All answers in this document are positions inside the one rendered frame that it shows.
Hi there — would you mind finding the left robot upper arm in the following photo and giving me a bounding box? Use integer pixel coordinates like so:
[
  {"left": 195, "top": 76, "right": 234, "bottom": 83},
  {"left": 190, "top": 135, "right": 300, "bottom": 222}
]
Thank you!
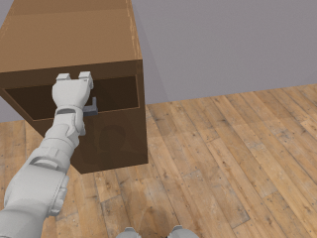
[{"left": 0, "top": 164, "right": 69, "bottom": 238}]

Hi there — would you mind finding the robot right shin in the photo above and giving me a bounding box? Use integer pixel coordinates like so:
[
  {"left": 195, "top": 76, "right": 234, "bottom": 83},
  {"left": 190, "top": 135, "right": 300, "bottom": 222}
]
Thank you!
[{"left": 171, "top": 225, "right": 183, "bottom": 233}]

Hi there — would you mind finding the cabinet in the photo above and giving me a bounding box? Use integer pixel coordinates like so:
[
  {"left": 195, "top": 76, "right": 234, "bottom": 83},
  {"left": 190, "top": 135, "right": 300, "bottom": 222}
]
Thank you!
[{"left": 0, "top": 0, "right": 149, "bottom": 175}]

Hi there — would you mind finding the handle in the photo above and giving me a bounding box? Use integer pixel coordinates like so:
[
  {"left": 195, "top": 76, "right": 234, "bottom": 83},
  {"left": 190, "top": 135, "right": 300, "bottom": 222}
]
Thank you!
[{"left": 82, "top": 97, "right": 98, "bottom": 117}]

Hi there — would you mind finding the robot right thigh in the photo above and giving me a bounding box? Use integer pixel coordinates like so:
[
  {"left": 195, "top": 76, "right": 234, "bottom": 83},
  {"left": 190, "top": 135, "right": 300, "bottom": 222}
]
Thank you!
[{"left": 167, "top": 228, "right": 199, "bottom": 238}]

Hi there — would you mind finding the robot left forearm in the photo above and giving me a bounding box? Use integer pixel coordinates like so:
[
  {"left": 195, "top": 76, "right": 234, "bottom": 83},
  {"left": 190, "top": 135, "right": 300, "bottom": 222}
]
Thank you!
[{"left": 4, "top": 105, "right": 83, "bottom": 208}]

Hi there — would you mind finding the left robot hand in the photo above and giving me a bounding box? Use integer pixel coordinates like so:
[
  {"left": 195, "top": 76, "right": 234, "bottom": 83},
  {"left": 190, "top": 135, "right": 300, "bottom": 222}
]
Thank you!
[{"left": 52, "top": 71, "right": 94, "bottom": 136}]

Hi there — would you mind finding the drawer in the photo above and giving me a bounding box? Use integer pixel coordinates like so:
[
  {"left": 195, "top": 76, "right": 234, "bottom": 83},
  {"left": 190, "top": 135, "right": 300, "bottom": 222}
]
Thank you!
[{"left": 5, "top": 74, "right": 139, "bottom": 120}]

